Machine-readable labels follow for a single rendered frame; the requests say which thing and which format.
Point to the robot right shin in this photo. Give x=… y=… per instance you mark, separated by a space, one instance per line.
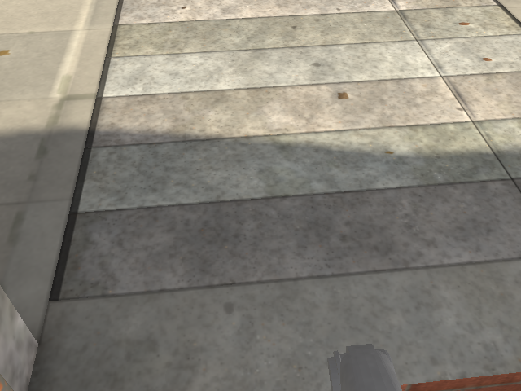
x=388 y=355

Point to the robot right thigh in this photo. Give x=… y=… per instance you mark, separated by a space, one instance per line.
x=362 y=368

